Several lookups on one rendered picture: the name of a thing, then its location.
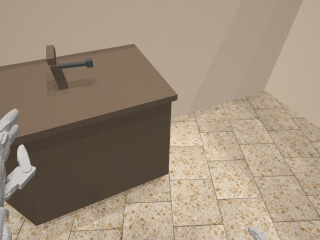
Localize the right robot hand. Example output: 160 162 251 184
248 226 269 240

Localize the counter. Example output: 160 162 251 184
0 44 178 226

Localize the tap lever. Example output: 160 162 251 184
59 58 93 69

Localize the left robot forearm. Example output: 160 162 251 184
0 207 12 240

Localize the left robot hand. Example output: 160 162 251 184
0 109 36 207

